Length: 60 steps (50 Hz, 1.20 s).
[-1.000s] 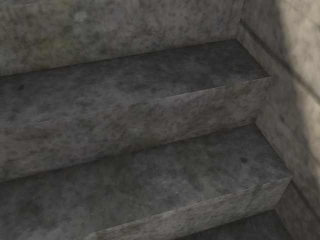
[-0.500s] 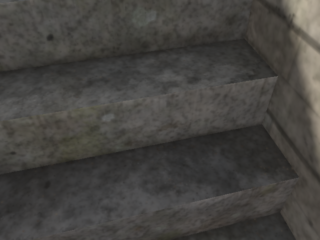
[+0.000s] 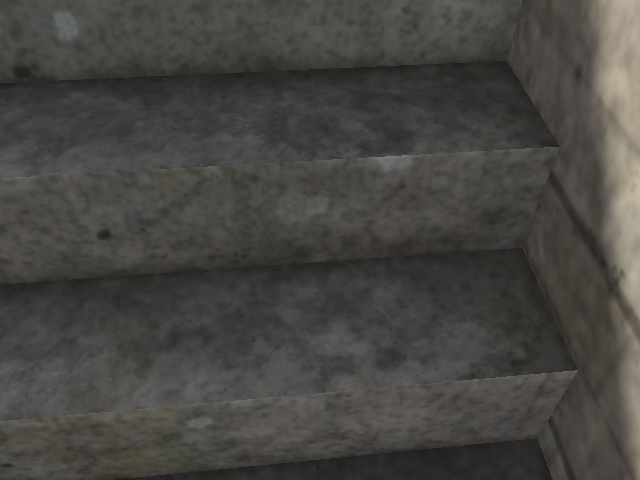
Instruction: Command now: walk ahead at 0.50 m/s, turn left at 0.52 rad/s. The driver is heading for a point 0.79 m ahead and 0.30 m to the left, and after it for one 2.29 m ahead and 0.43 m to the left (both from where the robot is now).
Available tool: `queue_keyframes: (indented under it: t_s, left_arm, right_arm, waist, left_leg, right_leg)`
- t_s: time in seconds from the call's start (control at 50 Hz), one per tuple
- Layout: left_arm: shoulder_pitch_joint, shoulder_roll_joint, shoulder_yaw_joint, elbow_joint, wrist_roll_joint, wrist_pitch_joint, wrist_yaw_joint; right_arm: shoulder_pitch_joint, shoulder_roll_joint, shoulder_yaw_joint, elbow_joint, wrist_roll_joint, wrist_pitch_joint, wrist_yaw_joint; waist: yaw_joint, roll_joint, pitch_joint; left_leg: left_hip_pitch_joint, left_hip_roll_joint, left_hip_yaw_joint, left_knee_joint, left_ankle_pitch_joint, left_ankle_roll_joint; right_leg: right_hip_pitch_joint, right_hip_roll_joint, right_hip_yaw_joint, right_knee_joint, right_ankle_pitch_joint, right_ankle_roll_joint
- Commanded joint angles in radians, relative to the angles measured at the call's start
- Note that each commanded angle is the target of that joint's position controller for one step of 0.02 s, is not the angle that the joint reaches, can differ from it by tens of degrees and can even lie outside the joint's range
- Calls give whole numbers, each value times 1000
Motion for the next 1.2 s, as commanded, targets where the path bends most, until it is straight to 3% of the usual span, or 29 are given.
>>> queue_keyframes:
  t_s: [0.02, 0.06, 0.1, 0.2, 0.22, 0.3, 0.36, 0.4, 0.42, 0.44, 0.46, 0.48, 0.5, 0.56, 0.6, 0.66, 0.7, 0.72, 0.76, 0.8, 0.82, 0.84, 0.86, 0.88, 0.9, 0.94, 0.98, 1.06, 1.2]
  left_arm:
    - [-22, -114, -28, 41, 35, -66, -66]
    - [38, -136, -26, 61, 25, -95, -118]
    - [95, -13, 4, 82, 62, -88, -132]
    - [382, -34, -47, 249, 127, -82, -157]
    - [406, -12, -56, 241, 144, -79, -175]
    - [433, 75, -32, 231, 100, -40, -218]
    - [409, 237, -4, 202, 65, -73, -199]
    - [449, 294, 29, 195, 43, -78, -212]
    - [513, 231, 21, 190, 89, -72, -217]
    - [397, 221, 56, 51, -109, -126, -59]
    - [321, 232, 53, 0, -107, -155, -37]
    - [185, 160, 53, -79, -51, -143, -45]
    - [127, 69, 37, -185, 21, -127, -45]
    - [122, -81, -18, -321, 26, -121, -14]
    - [205, 45, -1, -216, 12, -44, -146]
    - [45, 28, -46, -273, 47, -30, -163]
    - [-92, 25, -70, -379, 25, -3, -150]
    - [-174, 123, -57, -430, -23, 17, -137]
    - [-126, 124, -54, -443, -25, 59, -164]
    - [56, 195, -27, -415, -3, 130, -171]
    - [86, 221, -9, -410, 0, 139, -156]
    - [185, 253, 7, -334, -43, 136, -138]
    - [386, 242, 18, -262, 11, 146, -135]
    - [572, 234, 22, -221, 79, 149, -124]
    - [631, 214, 14, -159, 63, 121, -130]
    - [373, 74, -6, -93, -14, 36, -132]
    - [216, -54, -29, -66, -16, -31, -99]
    - [196, 110, 7, -69, 24, -83, -51]
    - [54, 350, 68, -239, 65, -118, -82]
  right_arm:
    - [-112, 151, 56, -68, 72, 64, 15]
    - [-59, 113, 42, -78, 45, 98, 27]
    - [-199, 94, 54, -133, 57, 90, 13]
    - [-374, 50, 87, -205, 70, 87, -9]
    - [-454, -36, 78, -236, 51, 98, -6]
    - [-718, -19, 117, -340, 19, 184, -5]
    - [-478, 35, 129, -266, 17, 153, 48]
    - [-371, -60, 109, -267, 29, 130, 37]
    - [-283, -148, 77, -233, 17, 136, 3]
    - [-220, -59, 53, -262, -42, 108, -41]
    - [-149, -129, 27, -217, -26, 105, -69]
    - [-203, -222, -15, -201, -9, 103, -84]
    - [-257, -213, -16, -202, 0, 85, -73]
    - [-212, -165, -20, -59, -7, 33, -67]
    - [6, -90, 26, 9, -18, 47, 37]
    - [90, -62, 43, 93, -68, 68, 43]
    - [70, -111, 41, 105, -130, 52, 69]
    - [-105, -188, 21, 9, -98, 42, 85]
    - [-165, -280, 22, 2, -34, 26, 117]
    - [-108, -384, -12, -30, 44, -18, 111]
    - [-35, -357, -19, -7, 43, -31, 105]
    - [167, -189, 26, 63, -66, -18, 138]
    - [125, -146, 32, 64, -101, 15, 137]
    - [44, -177, 7, 86, -48, 41, 151]
    - [-73, -179, -3, 29, 40, 36, 130]
    - [-29, -115, 23, -44, 45, -11, 86]
    - [-91, -110, 36, -75, 18, -21, 40]
    - [-240, -134, 57, -185, 35, -8, 57]
    - [-253, -264, 5, -246, 19, 5, 56]
  waist:
    - [-45, -113, 100]
    - [-93, -35, 68]
    - [-69, -106, 60]
    - [-43, -45, 69]
    - [-31, -3, 12]
    - [21, -81, 50]
    - [-124, -203, -57]
    - [-147, -263, -196]
    - [-128, -185, -314]
    - [-130, 32, -306]
    - [-167, 146, -266]
    - [-151, 222, -211]
    - [-74, 130, -175]
    - [62, 28, 95]
    - [29, -30, 111]
    - [77, 38, 70]
    - [132, -88, 91]
    - [143, -78, 75]
    - [263, 72, -38]
    - [268, 62, -160]
    - [234, 124, -154]
    - [120, -24, -333]
    - [229, -139, -437]
    - [328, -299, -329]
    - [284, -203, -187]
    - [92, -178, -42]
    - [37, -84, -14]
    - [51, -83, 97]
    - [-30, -181, 202]
  left_leg:
    - [-456, 59, -176, 393, -94, 102]
    - [-500, 87, -69, 321, -152, 116]
    - [-569, 115, 9, 496, -370, 120]
    - [-1001, 125, -8, 582, -292, 236]
    - [-940, 159, 61, 388, -154, 208]
    - [-610, 190, 212, 64, -468, 196]
    - [-467, 65, 289, -18, -468, 150]
    - [-227, -54, 346, -411, -500, 107]
    - [26, -70, 225, -457, -169, 142]
    - [291, -93, 73, -532, -710, 127]
    - [447, -2, -299, -879, -970, 129]
    - [432, 112, -703, -1199, -996, 153]
    - [389, 143, -653, -1269, -703, 121]
    - [282, 83, -351, -1158, -472, 64]
    - [332, 188, -383, -1134, 25, 160]
    - [344, 152, -274, -1221, -271, 132]
    - [127, 62, -115, -1320, -295, 64]
    - [-164, 49, -62, -1505, -137, 91]
    - [-286, 123, -75, -1561, 888, 219]
    - [227, 231, -94, -1402, 1569, 215]
    - [447, 256, -108, -1292, 1750, 233]
    - [243, 184, -100, -1062, 1754, 197]
    - [168, 114, -101, -797, 1167, 189]
    - [54, 20, -117, -319, 309, 121]
    - [-131, -46, -124, 45, 119, 89]
    - [-533, -59, -189, 312, -191, 88]
    - [-464, -12, -126, 203, -350, 53]
    - [-438, 57, 17, 42, -356, -46]
    - [310, 82, 190, -596, -200, -134]
  right_leg:
    - [229, -226, 435, -713, -181, -96]
    - [264, -220, 288, -772, 146, -131]
    - [335, -253, 209, -888, 173, -178]
    - [604, -203, 101, -940, 108, -133]
    - [578, -198, 56, -947, 109, -131]
    - [438, -245, -54, -1246, 322, -175]
    - [743, -273, -148, -974, 1653, -235]
    - [956, -286, -92, -826, 2158, -289]
    - [860, -232, -75, -604, 2083, -268]
    - [631, -185, -75, -289, 1798, -130]
    - [297, -101, -23, 17, 1284, -98]
    - [34, 74, 120, 522, 541, -20]
    - [-52, 72, 276, 870, 482, -20]
    - [-356, 56, 283, 1093, 360, -61]
    - [-620, 119, 414, 1113, 365, -186]
    - [-853, 128, 328, 1426, 133, -249]
    - [-633, 46, 217, 991, 410, -255]
    - [-257, 20, 183, 750, 396, -205]
    - [177, 121, 50, 711, 421, -68]
    - [168, 196, 38, 276, 250, 13]
    - [126, 230, 18, 44, 174, 18]
    - [480, 156, 253, -100, 185, -113]
    - [576, 57, 497, -290, 118, -143]
    - [502, -109, 870, -452, 142, -311]
    - [467, -106, 797, -451, 465, -332]
    - [496, -165, 791, -537, -38, -254]
    - [434, -108, 562, -551, -120, -198]
    - [326, -114, 449, -712, -169, -138]
    - [233, -159, 223, -856, 83, -37]
Next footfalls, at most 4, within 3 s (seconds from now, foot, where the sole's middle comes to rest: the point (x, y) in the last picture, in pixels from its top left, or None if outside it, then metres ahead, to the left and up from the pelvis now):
0.40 left None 0.32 0.16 -0.47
0.86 right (324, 307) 0.61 0.01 -0.26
1.26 left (77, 358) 0.52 0.36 -0.26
1.72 right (169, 139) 0.75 0.23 -0.05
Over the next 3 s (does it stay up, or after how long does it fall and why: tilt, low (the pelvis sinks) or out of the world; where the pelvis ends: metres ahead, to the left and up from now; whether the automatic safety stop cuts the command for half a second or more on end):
stays up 0.65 0.37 0.70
